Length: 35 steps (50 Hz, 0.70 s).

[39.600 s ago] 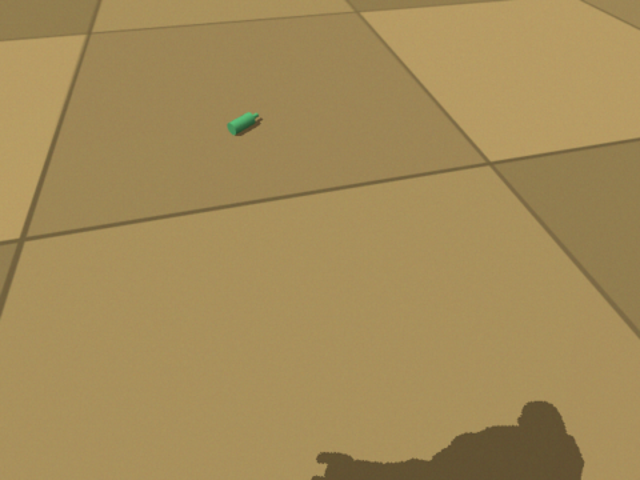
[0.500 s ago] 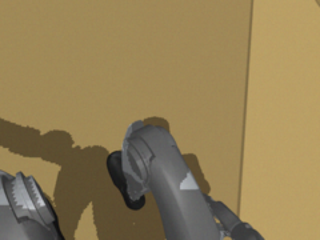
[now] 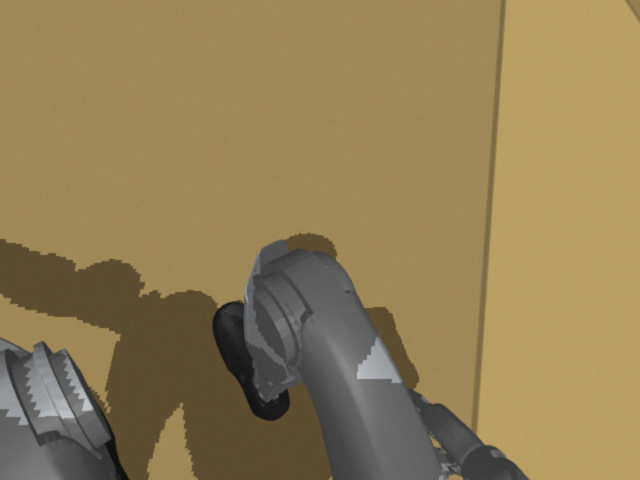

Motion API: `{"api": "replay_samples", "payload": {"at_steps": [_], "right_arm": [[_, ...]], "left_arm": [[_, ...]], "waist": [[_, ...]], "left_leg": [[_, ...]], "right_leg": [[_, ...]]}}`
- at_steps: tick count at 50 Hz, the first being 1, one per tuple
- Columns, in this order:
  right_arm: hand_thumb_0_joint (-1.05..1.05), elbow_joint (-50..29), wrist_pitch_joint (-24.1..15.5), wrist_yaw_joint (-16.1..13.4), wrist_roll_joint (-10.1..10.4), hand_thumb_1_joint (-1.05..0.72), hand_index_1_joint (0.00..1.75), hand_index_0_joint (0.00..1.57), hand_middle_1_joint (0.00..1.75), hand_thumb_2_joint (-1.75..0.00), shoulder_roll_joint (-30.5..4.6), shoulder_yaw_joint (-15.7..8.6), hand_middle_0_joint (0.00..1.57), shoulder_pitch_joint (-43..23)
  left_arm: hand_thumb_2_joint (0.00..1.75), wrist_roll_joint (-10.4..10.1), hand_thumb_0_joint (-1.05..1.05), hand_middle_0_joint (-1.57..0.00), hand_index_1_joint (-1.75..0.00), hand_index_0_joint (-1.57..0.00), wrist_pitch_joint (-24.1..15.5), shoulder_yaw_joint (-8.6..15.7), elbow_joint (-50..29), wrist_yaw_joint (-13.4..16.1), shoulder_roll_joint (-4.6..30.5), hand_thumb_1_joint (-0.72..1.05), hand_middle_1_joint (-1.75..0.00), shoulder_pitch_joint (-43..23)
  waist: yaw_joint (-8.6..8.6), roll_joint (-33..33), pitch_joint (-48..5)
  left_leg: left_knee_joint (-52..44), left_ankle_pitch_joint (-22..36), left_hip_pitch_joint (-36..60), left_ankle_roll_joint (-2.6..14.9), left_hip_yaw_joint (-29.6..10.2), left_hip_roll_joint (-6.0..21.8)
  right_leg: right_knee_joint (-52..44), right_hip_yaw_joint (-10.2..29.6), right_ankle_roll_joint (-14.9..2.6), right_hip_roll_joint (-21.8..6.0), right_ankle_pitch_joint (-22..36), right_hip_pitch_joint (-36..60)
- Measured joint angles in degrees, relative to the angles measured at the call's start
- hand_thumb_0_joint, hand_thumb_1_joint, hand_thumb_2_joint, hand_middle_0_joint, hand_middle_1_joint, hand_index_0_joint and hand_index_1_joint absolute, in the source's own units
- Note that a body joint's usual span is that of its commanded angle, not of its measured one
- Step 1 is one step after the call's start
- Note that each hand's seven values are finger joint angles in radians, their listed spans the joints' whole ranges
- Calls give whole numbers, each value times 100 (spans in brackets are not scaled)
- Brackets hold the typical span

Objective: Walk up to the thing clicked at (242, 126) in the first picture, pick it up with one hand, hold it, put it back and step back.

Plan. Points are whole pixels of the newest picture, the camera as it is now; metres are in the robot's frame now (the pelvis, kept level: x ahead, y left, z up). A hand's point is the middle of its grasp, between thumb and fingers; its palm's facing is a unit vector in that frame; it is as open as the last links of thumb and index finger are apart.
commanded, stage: close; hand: left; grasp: from above
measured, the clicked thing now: out of the picture +0.50 +0.37 -0.28
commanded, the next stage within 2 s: settle in 1.24 s
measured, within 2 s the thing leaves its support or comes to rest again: leaves its support in 1.70 s
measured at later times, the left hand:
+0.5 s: hand out of the picture +0.47 +0.38 -0.25, palm faces -0.44 -0.15 -0.89, open 11.8 cm
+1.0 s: hand out of the picture +0.47 +0.38 -0.25, palm faces -0.44 -0.15 -0.89, open 10.2 cm
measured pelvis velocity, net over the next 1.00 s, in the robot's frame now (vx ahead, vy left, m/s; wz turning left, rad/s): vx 0.00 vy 0.00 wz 0.00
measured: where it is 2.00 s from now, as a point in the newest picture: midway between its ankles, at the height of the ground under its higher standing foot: (187, 425)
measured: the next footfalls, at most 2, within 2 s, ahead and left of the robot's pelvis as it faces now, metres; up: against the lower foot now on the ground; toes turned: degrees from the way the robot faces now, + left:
none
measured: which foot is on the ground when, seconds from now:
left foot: down 0.00-1.00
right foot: down 0.00-1.00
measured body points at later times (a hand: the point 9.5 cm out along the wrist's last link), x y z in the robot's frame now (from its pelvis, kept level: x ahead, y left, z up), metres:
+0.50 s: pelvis +0.00 +0.00 +0.00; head +0.29 +0.15 +0.30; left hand +0.49 +0.39 -0.20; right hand +0.06 -0.25 -0.05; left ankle +0.06 +0.12 -0.28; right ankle +0.12 -0.11 -0.28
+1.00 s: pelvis +0.00 +0.00 +0.00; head +0.30 +0.15 +0.30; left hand +0.49 +0.39 -0.20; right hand +0.07 -0.25 -0.05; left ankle +0.06 +0.12 -0.28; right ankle +0.12 -0.11 -0.28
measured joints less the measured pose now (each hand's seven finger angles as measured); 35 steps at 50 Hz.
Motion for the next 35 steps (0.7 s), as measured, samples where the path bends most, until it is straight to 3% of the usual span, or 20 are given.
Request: {"api": "replay_samples", "payload": {"at_steps": [15,35], "right_arm": [[0,54,-79,-2,-8,-90,30,20,30,-90,-10,44,20,-25],[0,32,-6,13,-1,-90,30,20,30,-90,-16,32,20,35]], "left_arm": [[73,-45,0,-27,-86,-30,56,7,197,149,32,-20,-89,29],[61,-70,0,-38,-75,-42,67,21,30,-31,26,-5,-77,40]], "waist": [[-31,4,16],[-5,42,6]], "left_leg": [[3,24,-6,10,18,9],[-9,21,-8,1,15,10]], "right_leg": [[12,14,14,-1,27,-15],[2,7,-5,-9,27,-20]]}}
